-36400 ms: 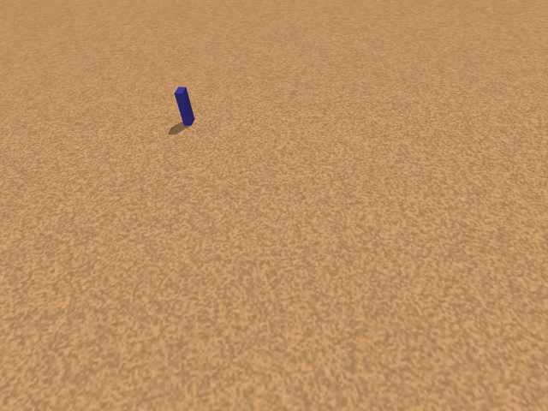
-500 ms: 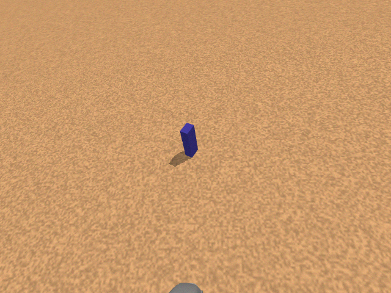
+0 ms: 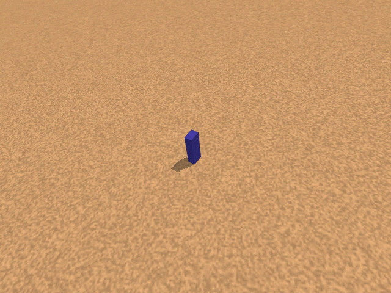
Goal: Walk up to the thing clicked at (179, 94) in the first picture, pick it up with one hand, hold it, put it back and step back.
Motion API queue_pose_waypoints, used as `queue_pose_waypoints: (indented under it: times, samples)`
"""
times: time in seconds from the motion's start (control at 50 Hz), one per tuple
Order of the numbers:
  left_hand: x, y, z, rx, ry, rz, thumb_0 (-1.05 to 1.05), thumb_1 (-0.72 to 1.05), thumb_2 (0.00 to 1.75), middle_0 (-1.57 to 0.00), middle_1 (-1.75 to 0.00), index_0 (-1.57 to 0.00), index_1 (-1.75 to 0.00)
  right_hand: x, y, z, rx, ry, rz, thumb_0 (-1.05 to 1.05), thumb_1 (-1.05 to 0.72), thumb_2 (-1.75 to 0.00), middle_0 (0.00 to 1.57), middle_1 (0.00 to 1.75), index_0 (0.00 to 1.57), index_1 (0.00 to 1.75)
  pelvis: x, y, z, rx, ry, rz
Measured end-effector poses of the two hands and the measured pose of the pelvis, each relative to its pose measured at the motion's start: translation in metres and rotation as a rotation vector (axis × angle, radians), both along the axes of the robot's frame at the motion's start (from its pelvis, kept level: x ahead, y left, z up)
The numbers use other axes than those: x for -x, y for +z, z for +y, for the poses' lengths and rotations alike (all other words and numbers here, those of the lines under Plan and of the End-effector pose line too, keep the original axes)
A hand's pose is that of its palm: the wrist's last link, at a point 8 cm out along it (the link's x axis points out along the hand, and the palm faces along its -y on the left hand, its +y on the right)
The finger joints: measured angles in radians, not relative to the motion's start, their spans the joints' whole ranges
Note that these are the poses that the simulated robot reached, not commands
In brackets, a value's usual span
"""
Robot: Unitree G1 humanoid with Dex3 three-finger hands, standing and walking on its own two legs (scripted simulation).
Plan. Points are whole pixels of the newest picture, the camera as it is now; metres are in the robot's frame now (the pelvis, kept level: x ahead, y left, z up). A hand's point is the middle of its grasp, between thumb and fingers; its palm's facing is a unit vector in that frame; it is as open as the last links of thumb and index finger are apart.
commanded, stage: step back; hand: left
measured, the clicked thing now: (193, 147) +1.06 +0.14 -0.65
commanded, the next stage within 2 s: stand in 0.48 s
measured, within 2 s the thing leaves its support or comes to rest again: neither
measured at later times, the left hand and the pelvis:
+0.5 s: hand out of the picture +0.11 +0.30 -0.15, palm faces +0.00 -0.93 -0.36, open 7.4 cm; pelvis +0.03 +0.03 +0.00, yaw +0 degrees
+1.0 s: hand out of the picture +0.13 +0.28 -0.14, palm faces -0.06 -0.94 -0.33, open 7.4 cm; pelvis +0.03 +0.03 +0.02, yaw -1 degrees
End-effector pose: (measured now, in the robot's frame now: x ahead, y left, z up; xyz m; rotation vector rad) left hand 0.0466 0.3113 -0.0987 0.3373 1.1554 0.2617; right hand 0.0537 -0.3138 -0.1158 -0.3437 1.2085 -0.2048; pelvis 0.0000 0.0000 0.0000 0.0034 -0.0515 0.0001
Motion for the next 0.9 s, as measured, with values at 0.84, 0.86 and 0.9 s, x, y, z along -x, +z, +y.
queue_pose_waypoints:
  times: [0.84,0.86,0.9]
  samples:
    - [-0.072,-0.001,0.011,0.061,-0.058,0.039,0.01,0.9,0.9,-0.21,-0.3,-0.21,-0.3,-0.066,0.017,0.047,-0.047,-0.021,-0.038,0.01,-0.91,-0.89,0.2,0.3,0.2,0.3,-0.037,0.018,0.029,0.005,-0.011,-0.001]
    - [-0.073,-0.001,0.01,0.062,-0.061,0.039,0.01,0.9,0.9,-0.21,-0.3,-0.21,-0.3,-0.063,0.018,0.046,-0.045,-0.026,-0.031,0.01,-0.91,-0.89,0.2,0.3,0.2,0.3,-0.037,0.019,0.029,0.005,-0.011,0.0]
    - [-0.074,-0.001,0.01,0.062,-0.067,0.04,0.01,0.9,0.9,-0.21,-0.3,-0.21,-0.3,-0.057,0.018,0.045,-0.042,-0.036,-0.017,0.01,-0.91,-0.89,0.2,0.3,0.2,0.3,-0.036,0.019,0.029,0.006,-0.011,0.001]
